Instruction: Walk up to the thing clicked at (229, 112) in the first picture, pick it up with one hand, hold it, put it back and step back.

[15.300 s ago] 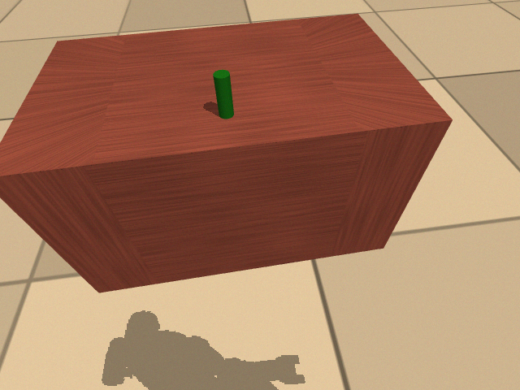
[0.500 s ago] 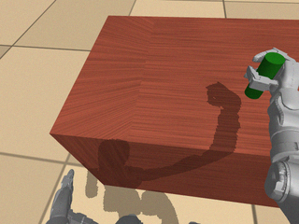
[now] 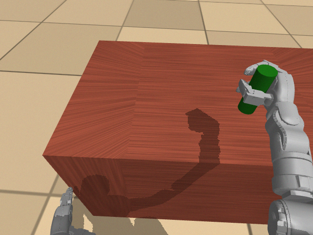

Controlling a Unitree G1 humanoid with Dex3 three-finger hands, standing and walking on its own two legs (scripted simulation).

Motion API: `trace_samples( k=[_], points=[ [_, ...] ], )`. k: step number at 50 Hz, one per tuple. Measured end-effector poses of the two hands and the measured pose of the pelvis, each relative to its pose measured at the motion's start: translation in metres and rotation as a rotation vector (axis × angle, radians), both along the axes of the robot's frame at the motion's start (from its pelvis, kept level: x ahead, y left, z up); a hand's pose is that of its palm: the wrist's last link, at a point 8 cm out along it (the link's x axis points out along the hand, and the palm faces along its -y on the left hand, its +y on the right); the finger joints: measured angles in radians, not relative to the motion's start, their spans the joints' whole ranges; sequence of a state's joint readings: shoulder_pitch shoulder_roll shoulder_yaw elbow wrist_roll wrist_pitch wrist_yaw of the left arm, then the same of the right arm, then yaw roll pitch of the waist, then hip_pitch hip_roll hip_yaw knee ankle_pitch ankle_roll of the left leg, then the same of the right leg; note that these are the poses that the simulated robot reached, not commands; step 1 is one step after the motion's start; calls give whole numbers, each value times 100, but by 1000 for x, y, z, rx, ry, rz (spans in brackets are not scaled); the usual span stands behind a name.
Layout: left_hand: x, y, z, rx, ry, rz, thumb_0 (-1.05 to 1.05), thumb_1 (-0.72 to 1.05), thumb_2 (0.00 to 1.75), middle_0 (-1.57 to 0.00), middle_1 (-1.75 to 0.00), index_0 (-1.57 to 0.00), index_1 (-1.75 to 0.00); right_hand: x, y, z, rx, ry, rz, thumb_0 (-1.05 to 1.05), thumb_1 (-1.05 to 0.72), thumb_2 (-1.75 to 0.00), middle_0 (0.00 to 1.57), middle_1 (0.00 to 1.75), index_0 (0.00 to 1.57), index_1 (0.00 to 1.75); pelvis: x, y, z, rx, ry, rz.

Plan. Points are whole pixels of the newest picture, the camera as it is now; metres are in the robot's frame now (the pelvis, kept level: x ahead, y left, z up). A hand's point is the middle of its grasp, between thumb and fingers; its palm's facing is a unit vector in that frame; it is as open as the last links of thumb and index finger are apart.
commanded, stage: lift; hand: right
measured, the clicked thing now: (255, 91) +0.40 -0.21 +0.17
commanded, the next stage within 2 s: hold in 0.60 s
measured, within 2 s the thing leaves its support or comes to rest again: neither
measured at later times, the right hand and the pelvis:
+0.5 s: hand (258, 88) +0.35 -0.18 +0.22, palm faces +0.20 +0.98 +0.00, open 5.5 cm; pelvis -0.01 +0.01 +0.01, yaw -1 degrees
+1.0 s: hand (263, 84) +0.33 -0.18 +0.24, palm faces +0.19 +0.98 +0.00, open 5.5 cm; pelvis -0.01 +0.01 +0.01, yaw -1 degrees
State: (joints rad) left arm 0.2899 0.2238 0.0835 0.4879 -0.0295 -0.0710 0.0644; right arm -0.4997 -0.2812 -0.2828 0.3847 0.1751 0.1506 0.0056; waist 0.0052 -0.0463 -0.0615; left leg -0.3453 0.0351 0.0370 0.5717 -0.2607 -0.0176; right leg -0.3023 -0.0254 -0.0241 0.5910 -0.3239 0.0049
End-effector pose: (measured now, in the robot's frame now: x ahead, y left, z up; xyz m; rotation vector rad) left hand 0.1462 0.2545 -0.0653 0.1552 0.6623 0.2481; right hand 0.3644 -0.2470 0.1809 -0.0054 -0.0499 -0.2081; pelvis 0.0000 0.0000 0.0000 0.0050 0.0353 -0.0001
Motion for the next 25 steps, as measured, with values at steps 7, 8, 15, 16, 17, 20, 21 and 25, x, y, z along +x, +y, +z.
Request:
trace_samples(
  k=[7, 8, 15, 16, 17, 20, 21, 25],
  points=[
    [-5, 4, -2, -5, 9, 5, -1, -54, 5, -4, -6, -5, -5, -18, 8, 15, -6, -13, -1, 0, -12, -117, 99, 118, 99, 117, -6, 3, 2, -4, -29, -2],
    [-5, 4, -2, -5, 6, 4, -1, -54, 5, -4, -6, -5, -5, -20, 9, 17, -6, -15, 0, 0, -12, -117, 99, 118, 99, 117, -7, 4, 3, -5, -33, -3],
    [-3, 5, 1, -14, -17, -1, -2, -54, 5, -4, -5, -5, -5, -34, 13, 27, -4, -9, 6, 0, -12, -117, 99, 118, 99, 117, -10, 6, 4, -7, -53, -6],
    [-3, 5, 1, -16, -19, -3, -1, -54, 5, -4, -5, -5, -5, -36, 13, 28, -4, -7, 6, 0, -12, -117, 99, 118, 99, 117, -11, 6, 5, -7, -55, -7],
    [-3, 5, 1, -17, -21, -4, -1, -54, 5, -4, -5, -5, -5, -37, 14, 29, -3, -6, 7, 0, -12, -117, 99, 118, 99, 117, -11, 6, 5, -7, -57, -7],
    [-3, 7, 1, -17, -23, -2, -1, -54, 5, -4, -5, -5, -5, -42, 14, 32, -5, -3, 5, 0, -12, -117, 99, 118, 99, 117, -12, 6, 5, -8, -62, -8],
    [-4, 7, 1, -16, -25, -4, -1, -54, 5, -4, -5, -5, -5, -43, 15, 33, -5, -4, 5, 0, -12, -117, 99, 118, 99, 117, -12, 6, 6, -8, -64, -8],
    [-4, 8, 2, -15, -32, -8, -1, -54, 5, -4, -5, -4, -5, -48, 16, 38, -4, -11, 6, 0, -12, -116, 99, 118, 99, 117, -13, 7, 6, -7, -70, -9]
  ],
)
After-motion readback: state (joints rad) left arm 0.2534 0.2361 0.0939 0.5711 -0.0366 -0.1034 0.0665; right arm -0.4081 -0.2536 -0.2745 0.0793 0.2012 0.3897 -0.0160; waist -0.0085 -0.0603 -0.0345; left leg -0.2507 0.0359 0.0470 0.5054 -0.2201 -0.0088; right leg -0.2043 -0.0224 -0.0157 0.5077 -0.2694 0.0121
